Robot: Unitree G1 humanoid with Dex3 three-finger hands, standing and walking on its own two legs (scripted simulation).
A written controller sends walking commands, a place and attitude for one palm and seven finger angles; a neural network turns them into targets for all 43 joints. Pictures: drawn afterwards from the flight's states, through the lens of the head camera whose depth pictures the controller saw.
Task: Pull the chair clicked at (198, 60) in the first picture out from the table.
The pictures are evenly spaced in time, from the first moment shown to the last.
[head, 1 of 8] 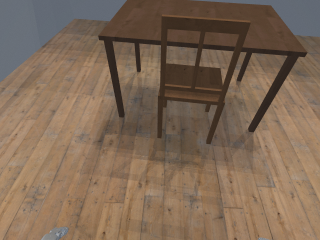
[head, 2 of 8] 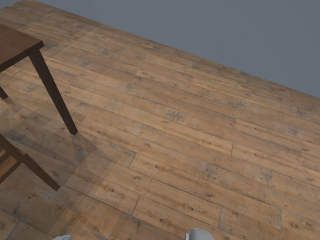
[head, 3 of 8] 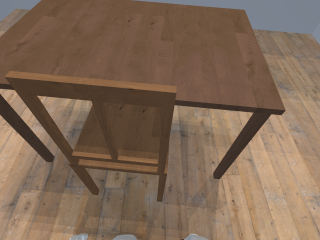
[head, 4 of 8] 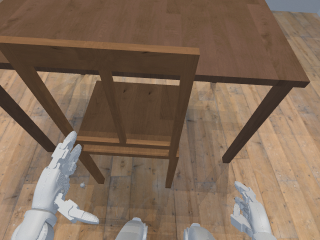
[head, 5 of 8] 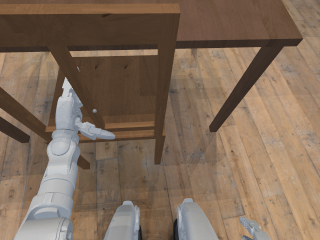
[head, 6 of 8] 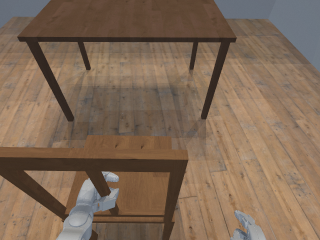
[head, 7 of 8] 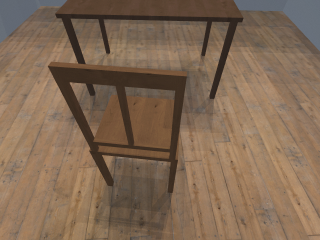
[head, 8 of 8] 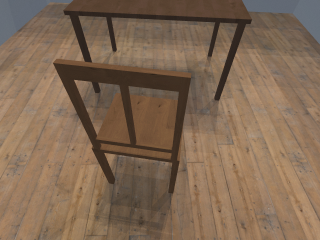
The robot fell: no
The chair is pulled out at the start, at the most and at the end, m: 0.00 0.69 0.68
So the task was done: yes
